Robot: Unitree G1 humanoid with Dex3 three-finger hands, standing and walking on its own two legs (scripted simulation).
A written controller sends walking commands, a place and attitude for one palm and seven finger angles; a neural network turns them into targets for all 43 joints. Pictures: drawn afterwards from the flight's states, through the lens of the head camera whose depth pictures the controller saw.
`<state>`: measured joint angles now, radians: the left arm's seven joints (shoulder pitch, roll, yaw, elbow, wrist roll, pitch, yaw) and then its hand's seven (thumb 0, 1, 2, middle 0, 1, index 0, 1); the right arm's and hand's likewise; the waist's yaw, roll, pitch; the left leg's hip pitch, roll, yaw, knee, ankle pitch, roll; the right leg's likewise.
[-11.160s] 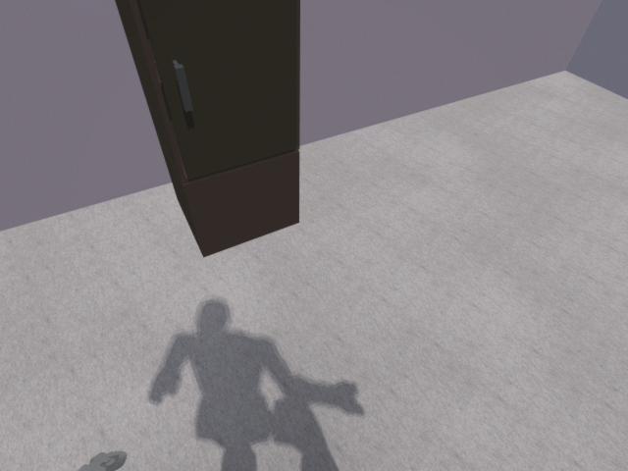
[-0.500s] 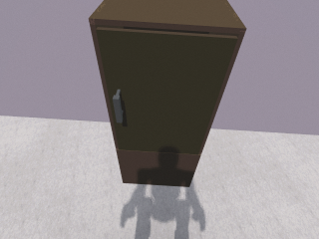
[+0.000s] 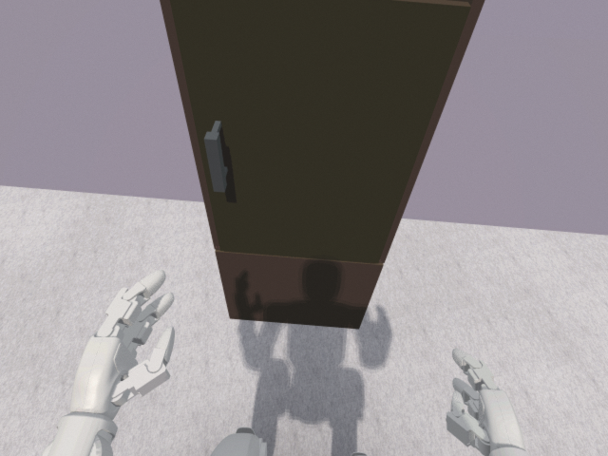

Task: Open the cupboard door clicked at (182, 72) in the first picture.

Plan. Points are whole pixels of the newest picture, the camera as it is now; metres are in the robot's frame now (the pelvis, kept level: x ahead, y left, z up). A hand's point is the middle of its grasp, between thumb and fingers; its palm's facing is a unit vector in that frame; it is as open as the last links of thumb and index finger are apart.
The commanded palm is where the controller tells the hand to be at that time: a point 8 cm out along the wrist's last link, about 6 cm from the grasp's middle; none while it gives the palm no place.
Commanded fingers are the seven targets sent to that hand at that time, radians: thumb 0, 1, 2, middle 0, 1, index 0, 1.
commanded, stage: raise the hand with hooked fingers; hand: left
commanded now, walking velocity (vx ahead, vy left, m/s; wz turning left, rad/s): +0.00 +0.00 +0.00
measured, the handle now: (218, 156) +0.60 +0.18 +0.04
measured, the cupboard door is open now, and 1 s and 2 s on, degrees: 0 0 0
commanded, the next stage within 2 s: move the hooked fingers beside the handle in 1.78 s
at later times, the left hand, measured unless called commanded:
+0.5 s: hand (138, 347) +0.25 +0.22 +0.02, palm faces -0.02 -1.00 -0.03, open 11.0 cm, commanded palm +0.22 +0.28 +0.02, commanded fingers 0.00 -0.08 0.48 -0.27 -0.93 -0.27 -0.93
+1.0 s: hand (91, 323) +0.27 +0.28 +0.04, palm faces +0.01 -1.00 -0.05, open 13.7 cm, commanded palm +0.25 +0.33 +0.04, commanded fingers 0.00 -0.50 0.30 -0.30 -1.20 -0.30 -1.20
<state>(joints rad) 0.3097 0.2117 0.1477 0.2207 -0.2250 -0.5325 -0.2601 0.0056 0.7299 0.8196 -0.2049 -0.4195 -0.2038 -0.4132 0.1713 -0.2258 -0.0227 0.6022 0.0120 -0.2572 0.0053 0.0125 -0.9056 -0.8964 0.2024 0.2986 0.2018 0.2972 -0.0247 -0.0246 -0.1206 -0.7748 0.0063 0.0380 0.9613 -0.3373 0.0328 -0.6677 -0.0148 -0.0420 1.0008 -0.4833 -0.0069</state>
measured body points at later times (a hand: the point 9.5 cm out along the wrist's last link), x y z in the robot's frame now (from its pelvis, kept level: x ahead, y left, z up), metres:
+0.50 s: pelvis +0.02 -0.01 -0.03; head +0.09 -0.01 +0.42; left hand +0.24 +0.28 +0.02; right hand +0.18 -0.25 -0.11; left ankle +0.08 +0.10 -0.68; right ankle +0.01 -0.12 -0.68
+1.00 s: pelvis +0.01 +0.02 -0.02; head +0.06 +0.05 +0.43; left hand +0.26 +0.33 +0.04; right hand +0.19 -0.22 -0.08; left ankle +0.08 +0.10 -0.68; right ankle +0.01 -0.12 -0.68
